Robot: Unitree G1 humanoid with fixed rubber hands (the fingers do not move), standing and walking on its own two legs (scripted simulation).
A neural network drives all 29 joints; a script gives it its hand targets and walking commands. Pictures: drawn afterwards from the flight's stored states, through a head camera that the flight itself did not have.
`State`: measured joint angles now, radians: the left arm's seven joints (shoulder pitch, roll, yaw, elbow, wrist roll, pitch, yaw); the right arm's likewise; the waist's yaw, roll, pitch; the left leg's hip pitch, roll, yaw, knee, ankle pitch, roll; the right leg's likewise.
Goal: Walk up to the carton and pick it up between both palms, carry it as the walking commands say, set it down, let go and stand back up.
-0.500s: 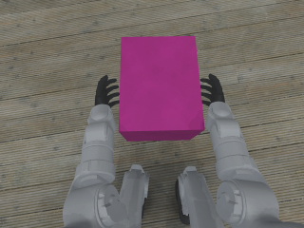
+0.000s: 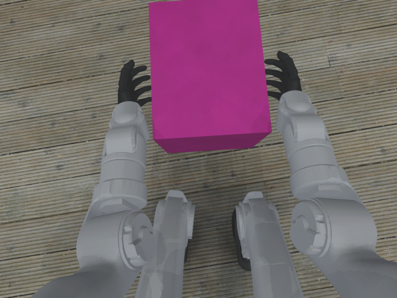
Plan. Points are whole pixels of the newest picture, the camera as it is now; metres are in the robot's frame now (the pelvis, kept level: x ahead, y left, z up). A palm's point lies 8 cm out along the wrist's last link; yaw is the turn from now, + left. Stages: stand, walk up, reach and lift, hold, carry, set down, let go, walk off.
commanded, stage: set down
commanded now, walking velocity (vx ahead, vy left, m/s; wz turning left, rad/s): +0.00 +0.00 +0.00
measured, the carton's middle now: (206, 84) +0.55 +0.02 -0.18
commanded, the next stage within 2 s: none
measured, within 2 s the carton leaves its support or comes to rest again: neither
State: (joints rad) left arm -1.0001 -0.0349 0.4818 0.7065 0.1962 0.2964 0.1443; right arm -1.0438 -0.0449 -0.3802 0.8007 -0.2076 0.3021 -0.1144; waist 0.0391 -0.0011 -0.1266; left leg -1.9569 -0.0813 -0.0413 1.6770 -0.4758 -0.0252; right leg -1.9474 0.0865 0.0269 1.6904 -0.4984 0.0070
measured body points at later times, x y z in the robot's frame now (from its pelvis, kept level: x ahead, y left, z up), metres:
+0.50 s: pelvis +0.00 -0.01 -0.06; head +0.33 -0.02 +0.25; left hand +0.51 +0.17 -0.18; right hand +0.53 -0.14 -0.19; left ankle +0.11 +0.12 -0.48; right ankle +0.10 -0.11 -0.48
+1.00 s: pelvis -0.02 +0.00 -0.11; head +0.36 +0.01 +0.11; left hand +0.54 +0.18 -0.29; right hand +0.55 -0.12 -0.30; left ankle +0.11 +0.12 -0.48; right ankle +0.10 -0.11 -0.48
